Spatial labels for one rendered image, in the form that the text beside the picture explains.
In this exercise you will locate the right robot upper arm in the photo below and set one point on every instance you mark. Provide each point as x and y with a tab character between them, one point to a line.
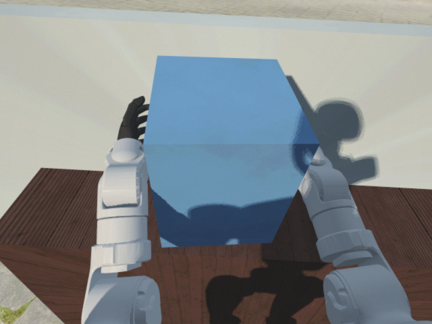
365	295

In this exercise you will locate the pedestal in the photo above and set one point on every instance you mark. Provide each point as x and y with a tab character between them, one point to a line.
47	234

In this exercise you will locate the right robot forearm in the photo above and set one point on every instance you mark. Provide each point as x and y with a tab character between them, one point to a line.
342	237

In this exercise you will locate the left robot forearm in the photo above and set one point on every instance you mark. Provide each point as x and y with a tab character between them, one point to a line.
122	210

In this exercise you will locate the left robot upper arm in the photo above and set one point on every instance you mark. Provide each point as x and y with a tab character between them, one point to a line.
123	300

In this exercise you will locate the left robot hand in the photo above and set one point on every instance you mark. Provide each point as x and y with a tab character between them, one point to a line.
131	121

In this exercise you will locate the carton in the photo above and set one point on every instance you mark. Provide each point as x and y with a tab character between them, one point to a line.
227	145

